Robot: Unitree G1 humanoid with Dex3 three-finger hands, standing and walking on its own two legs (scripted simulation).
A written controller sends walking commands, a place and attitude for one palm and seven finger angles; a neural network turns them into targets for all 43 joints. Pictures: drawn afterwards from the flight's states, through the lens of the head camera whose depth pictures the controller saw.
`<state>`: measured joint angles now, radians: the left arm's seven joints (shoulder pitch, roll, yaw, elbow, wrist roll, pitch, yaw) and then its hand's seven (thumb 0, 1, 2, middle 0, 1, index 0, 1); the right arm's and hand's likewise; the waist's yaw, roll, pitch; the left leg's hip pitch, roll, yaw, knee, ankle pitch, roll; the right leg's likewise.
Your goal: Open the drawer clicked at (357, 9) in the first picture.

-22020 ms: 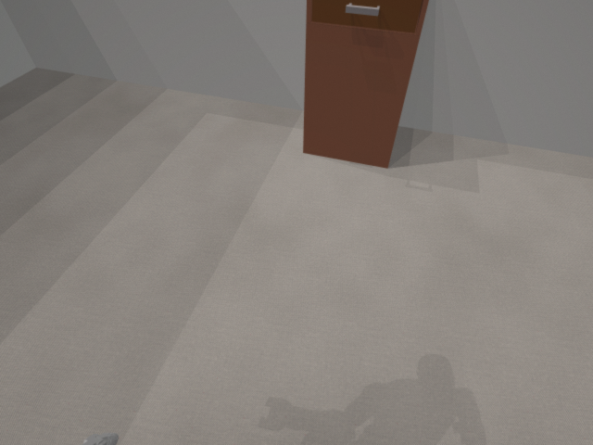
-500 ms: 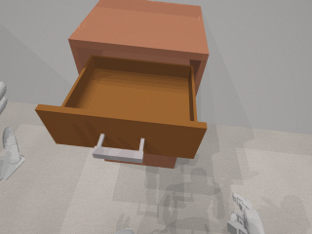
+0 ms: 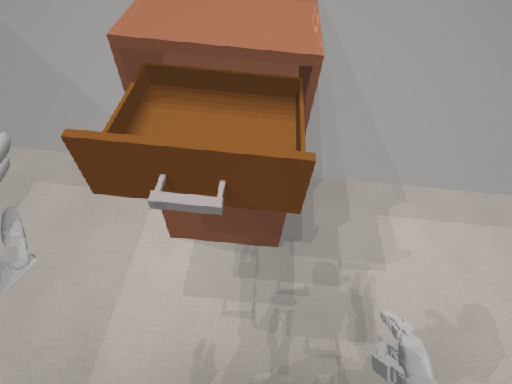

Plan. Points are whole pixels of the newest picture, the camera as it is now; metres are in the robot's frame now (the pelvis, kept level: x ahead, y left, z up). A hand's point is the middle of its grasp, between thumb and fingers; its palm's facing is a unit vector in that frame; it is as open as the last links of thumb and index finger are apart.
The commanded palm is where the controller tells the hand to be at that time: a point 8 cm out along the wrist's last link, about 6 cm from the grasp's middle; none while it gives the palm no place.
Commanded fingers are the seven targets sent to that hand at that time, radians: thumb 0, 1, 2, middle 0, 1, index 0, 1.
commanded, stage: stop stepping back and stand still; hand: left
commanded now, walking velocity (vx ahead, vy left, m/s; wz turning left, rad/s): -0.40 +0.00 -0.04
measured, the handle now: (189, 193) +0.43 +0.14 +0.02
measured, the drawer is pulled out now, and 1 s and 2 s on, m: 0.30 0.30 0.30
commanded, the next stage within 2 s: let the arm hang, fingers relaxed in 1.72 s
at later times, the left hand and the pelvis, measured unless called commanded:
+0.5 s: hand out of the picture +0.06 +0.21 +0.18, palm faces +0.40 -0.81 -0.42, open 7.4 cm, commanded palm -0.01 +0.25 +0.21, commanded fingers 0.00 0.90 0.90 -0.20 -0.30 -0.20 -0.30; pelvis -0.13 -0.03 +0.00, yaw +2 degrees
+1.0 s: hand out of the picture +0.03 +0.20 +0.20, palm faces +0.45 -0.76 -0.48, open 7.4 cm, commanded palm -0.04 +0.24 +0.21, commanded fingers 0.00 0.90 0.90 -0.20 -0.30 -0.20 -0.30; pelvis -0.15 -0.05 +0.00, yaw +4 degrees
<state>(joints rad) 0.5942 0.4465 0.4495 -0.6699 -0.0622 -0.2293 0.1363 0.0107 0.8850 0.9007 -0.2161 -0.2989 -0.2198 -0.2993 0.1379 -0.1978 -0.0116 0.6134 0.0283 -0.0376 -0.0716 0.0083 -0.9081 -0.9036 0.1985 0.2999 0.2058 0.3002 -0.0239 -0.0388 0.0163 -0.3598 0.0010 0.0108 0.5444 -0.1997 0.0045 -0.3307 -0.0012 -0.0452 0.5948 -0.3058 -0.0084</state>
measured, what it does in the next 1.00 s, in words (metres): walks backwards: left foot, then right foot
